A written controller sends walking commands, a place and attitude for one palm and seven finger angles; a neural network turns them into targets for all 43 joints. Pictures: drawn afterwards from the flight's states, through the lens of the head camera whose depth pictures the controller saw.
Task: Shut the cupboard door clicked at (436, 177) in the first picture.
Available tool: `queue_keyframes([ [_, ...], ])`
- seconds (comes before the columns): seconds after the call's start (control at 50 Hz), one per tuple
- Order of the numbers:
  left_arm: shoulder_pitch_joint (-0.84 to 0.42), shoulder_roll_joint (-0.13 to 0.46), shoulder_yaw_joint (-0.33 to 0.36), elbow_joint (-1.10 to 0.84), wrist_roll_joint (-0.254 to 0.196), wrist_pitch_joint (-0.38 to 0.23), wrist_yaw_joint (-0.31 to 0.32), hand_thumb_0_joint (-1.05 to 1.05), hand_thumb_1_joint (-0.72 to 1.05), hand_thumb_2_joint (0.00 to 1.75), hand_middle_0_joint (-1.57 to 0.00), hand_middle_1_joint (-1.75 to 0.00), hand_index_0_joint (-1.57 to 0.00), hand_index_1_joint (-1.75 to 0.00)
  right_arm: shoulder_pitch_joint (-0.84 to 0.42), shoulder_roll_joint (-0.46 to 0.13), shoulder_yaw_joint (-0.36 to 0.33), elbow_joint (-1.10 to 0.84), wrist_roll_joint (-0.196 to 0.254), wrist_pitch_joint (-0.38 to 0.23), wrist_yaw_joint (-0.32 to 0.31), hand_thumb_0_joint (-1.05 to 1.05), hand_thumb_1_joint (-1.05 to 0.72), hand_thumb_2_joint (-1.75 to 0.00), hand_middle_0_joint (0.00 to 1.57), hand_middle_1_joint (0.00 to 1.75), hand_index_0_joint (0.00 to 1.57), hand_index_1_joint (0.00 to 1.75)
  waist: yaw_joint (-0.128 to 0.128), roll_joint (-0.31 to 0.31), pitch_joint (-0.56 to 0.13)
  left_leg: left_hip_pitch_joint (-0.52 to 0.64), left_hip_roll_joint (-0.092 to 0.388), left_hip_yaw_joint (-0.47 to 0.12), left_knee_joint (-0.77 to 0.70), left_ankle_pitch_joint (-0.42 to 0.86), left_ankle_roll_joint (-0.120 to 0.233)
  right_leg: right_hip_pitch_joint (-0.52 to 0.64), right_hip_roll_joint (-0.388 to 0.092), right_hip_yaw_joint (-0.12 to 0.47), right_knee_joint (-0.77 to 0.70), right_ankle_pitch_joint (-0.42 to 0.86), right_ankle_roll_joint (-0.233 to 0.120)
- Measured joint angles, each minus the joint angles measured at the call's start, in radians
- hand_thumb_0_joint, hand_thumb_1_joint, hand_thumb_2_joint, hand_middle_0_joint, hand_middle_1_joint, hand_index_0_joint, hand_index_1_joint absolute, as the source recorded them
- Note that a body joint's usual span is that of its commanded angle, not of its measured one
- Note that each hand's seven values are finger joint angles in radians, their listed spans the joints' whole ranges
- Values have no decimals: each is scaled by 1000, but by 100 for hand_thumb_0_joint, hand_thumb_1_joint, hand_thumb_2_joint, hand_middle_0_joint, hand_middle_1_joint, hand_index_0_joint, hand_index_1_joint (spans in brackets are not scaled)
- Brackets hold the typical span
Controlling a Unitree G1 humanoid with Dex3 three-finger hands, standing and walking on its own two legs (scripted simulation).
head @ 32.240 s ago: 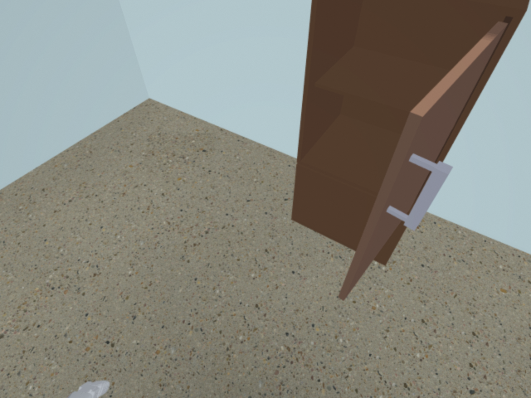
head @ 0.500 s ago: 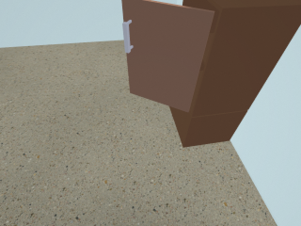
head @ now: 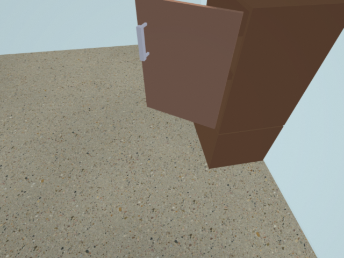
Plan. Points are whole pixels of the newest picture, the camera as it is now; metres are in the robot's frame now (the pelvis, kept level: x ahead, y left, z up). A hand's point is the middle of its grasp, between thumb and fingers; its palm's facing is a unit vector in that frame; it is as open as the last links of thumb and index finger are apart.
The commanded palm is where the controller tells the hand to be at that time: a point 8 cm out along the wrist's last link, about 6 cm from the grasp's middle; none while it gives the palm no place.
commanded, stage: walk to a spot facing it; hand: left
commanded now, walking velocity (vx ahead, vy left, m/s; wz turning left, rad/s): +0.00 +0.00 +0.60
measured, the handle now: (143, 42) +0.94 +0.18 +0.04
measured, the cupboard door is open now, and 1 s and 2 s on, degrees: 55 55 55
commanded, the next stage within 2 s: turn to face it in 1.88 s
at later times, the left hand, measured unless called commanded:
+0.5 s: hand out of the picture -0.01 +0.23 -0.20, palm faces +0.23 -0.94 -0.24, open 7.4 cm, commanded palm none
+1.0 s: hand out of the picture -0.07 +0.20 -0.17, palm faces +0.56 -0.78 -0.27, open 7.4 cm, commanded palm none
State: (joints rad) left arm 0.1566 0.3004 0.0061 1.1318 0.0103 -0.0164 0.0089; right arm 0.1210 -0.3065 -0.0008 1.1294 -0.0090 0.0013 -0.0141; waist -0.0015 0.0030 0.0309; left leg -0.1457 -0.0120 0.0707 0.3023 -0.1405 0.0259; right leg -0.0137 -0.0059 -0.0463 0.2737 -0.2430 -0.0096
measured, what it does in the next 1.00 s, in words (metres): steps on the spot, turning left: right foot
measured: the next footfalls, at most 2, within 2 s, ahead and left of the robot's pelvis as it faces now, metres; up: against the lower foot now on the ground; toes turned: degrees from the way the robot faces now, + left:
right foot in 0.76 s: +0.07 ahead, -0.12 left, +0.00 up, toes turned +24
left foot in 1.08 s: -0.06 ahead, +0.12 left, +0.00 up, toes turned +44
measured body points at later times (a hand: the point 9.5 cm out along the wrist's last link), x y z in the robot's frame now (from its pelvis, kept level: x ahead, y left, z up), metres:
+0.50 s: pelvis -0.01 +0.02 -0.03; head +0.03 +0.04 +0.42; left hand -0.02 +0.28 -0.18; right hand +0.07 -0.21 -0.18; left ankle +0.02 +0.13 -0.75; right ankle -0.05 -0.12 -0.69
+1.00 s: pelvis -0.01 -0.01 -0.01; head +0.03 +0.01 +0.43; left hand -0.10 +0.24 -0.15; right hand +0.21 -0.19 -0.15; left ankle -0.08 +0.10 -0.71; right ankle +0.04 -0.13 -0.75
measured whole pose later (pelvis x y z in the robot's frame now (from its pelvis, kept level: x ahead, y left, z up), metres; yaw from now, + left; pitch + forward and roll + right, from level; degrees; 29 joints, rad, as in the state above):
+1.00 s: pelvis -0.01 -0.01 -0.01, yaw +36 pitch +0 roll +2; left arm 0.21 0.21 0.05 0.88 0.03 0.01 0.02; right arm 0.16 -0.26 -0.08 0.90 -0.02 0.08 0.03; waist -0.02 -0.02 0.11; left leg -0.41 0.01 0.05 0.83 -0.44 -0.05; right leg -0.21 -0.15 -0.16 0.56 -0.34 0.03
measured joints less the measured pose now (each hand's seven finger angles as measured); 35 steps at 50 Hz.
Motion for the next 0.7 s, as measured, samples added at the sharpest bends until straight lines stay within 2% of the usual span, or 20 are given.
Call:
queue_keyframes([
  [0.1, -11, -5, 4, -16, -2, 7, 7, 0, 90, 89, -20, -30, -20, -30, 7, 3, -2, -9, -1, 5, -3, 1, -91, -90, 20, 30, 20, 30, -9, -2, 1, -14, -2, -11, 22, -9, -3, -11, -2, -12, 24, -16, -2],
  [0.2, -14, -35, 14, -62, -2, 26, 20, 0, 90, 89, -20, -30, -20, -30, 36, 29, -8, -34, -4, 30, -3, 1, -91, -90, 20, 30, 20, 30, -17, 3, 14, -81, -13, -50, 127, -49, -5, -58, -12, -53, 126, -74, -4],
  [0.24, -6, -51, 20, -88, -1, 31, 21, 0, 90, 89, -20, -30, -20, -30, 52, 44, -14, -48, -6, 43, -1, 1, -91, -90, 20, 30, 20, 30, -18, 8, 27, -129, -11, -57, 225, -75, -18, -71, -15, -78, 171, -100, -8],
  [0.3, 15, -68, 27, -119, 9, 35, 24, 0, 90, 89, -20, -30, -20, -30, 74, 73, -26, -69, -7, 65, 5, 1, -91, -90, 20, 30, 20, 30, -17, 0, 55, -203, 4, -33, 451, -254, -39, -71, -33, -117, 233, -143, -6],
  [0.32, 23, -71, 30, -126, 11, 36, 24, 0, 90, 89, -20, -30, -20, -30, 79, 83, -29, -77, -6, 71, 8, 1, -91, -90, 20, 30, 20, 30, -18, -8, 65, -213, 12, -22, 484, -289, -44, -69, -43, -128, 252, -156, -2],
  [0.36, 39, -72, 33, -136, 12, 40, 21, 0, 90, 89, -20, -30, -20, -30, 89, 103, -31, -97, -6, 75, 16, 1, -91, -90, 20, 30, 20, 30, -23, -28, 82, -211, 26, 4, 458, -267, -49, -74, -71, -152, 298, -187, 12],
  [0.38, 48, -71, 35, -141, 10, 42, 19, 0, 90, 89, -20, -30, -20, -30, 96, 108, -31, -110, -7, 72, 21, 1, -91, -90, 20, 30, 20, 30, -25, -37, 86, -199, 30, 14, 408, -203, -46, -87, -88, -162, 338, -208, 21],
  [0.4, 59, -76, 36, -149, 7, 46, 16, 0, 90, 89, -20, -30, -20, -30, 104, 106, -32, -126, -12, 65, 26, 1, -91, -90, 20, 30, 20, 30, -26, -31, 85, -197, 34, 4, 364, -103, -21, -121, -100, -170, 404, -228, 30],
  [0.42, 60, -77, 37, -153, 3, 53, 15, 0, 90, 89, -20, -30, -20, -30, 103, 109, -35, -136, -15, 57, 25, 1, -91, -90, 20, 30, 20, 30, -27, -33, 91, -215, 23, 2, 384, -96, 2, -169, -107, -146, 503, -280, 40],
  [0.46, 59, -75, 43, -160, 3, 75, 17, 0, 90, 89, -20, -30, -20, -30, 101, 117, -37, -148, -19, 49, 22, 1, -91, -90, 20, 30, 20, 30, -26, -38, 98, -233, 4, -2, 397, -135, 23, -270, -89, -61, 692, -340, 43],
  [0.52, 44, -75, 54, -173, 6, 85, 12, 1, 90, 89, -20, -30, -20, -30, 109, 122, -37, -160, -24, 45, 12, 1, -91, -90, 20, 30, 20, 30, -28, -23, 89, -238, -16, -34, 330, -106, 21, -373, -62, 4, 794, -276, 46],
  [0.6, 25, -76, 58, -213, 6, 71, 8, 1, 90, 89, -20, -30, -20, -30, 110, 114, -39, -163, -25, 46, 7, 1, -91, -90, 20, 30, 20, 30, -26, 9, 80, -233, -25, -91, 232, -32, 19, -409, -40, 38, 692, -232, 52],
  [0.7, 9, -75, 58, -251, 5, 60, 10, 1, 90, 89, -20, -30, -20, -30, 106, 94, -57, -173, -26, 62, 10, 1, -91, -90, 20, 30, 21, 30, -32, 40, 55, -241, -36, -174, 184, 16, -4, -348, -9, 47, 483, -194, 48],
])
